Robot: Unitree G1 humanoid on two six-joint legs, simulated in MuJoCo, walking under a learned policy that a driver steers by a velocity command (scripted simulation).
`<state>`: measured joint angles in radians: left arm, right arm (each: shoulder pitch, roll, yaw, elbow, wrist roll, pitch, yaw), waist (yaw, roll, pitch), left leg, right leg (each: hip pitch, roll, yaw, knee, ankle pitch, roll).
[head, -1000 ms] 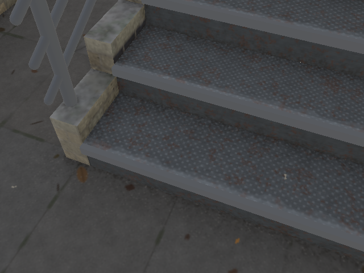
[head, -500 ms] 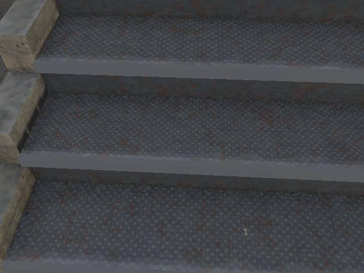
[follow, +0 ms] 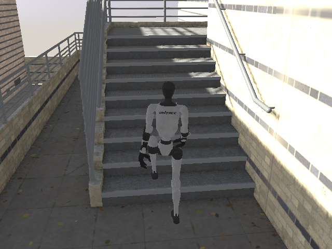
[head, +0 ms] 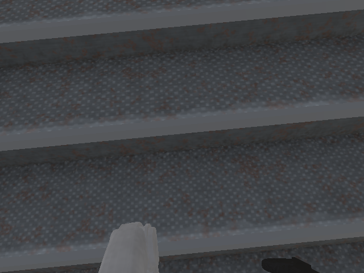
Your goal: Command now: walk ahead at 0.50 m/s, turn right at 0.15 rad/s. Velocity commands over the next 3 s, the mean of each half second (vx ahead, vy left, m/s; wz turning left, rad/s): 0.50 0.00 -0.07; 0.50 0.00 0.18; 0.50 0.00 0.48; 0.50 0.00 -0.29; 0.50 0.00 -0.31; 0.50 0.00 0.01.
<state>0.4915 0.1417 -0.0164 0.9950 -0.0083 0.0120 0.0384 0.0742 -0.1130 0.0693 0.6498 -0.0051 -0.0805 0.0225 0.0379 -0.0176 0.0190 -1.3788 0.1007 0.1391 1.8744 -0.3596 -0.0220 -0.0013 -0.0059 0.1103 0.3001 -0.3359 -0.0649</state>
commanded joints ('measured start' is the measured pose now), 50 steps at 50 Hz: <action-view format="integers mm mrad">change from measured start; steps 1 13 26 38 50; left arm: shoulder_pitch -74 -269 -760 -125 -84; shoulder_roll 217 -10 -75 97 60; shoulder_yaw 40 -18 -120 2 -40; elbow -55 -251 -490 -98 70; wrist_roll -17 -23 -15 33 57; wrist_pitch -17 -70 -97 -44 -71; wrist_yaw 22 -110 -82 -51 -61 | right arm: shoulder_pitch -148 277 630 193 -7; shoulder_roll -41 14 -83 -21 36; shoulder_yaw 7 -40 -30 -72 26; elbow -188 340 424 227 19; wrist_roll -11 -26 -12 21 19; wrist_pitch -37 3 43 -46 62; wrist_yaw -9 12 -58 44 -14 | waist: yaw -104 33 -148 64 -96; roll -140 24 101 -112 -42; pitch -113 53 11 -192 47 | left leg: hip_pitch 726 910 1330 485 -26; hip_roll -41 121 153 -152 -82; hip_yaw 79 -468 -310 -397 -212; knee -416 -1548 -1656 147 187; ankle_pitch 207 -90 90 210 370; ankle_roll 48 182 172 158 123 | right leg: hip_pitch -371 -936 -1608 -177 -350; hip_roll -160 62 -97 -391 -227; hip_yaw -10 108 -158 654 -219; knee -321 1837 1550 -26 -36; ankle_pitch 817 153 248 -310 200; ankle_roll -155 -119 51 -170 35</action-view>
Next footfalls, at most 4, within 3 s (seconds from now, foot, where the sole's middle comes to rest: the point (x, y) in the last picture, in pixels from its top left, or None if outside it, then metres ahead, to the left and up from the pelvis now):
0.10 left None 0.27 0.12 -0.62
0.66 right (239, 194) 0.59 -0.10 -0.46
1.22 left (166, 93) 0.85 0.13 -0.30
1.74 right None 1.17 0.08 -0.14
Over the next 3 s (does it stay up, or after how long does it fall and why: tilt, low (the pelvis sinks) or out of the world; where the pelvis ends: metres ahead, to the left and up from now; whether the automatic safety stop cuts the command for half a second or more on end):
stays up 1.71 0.11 0.92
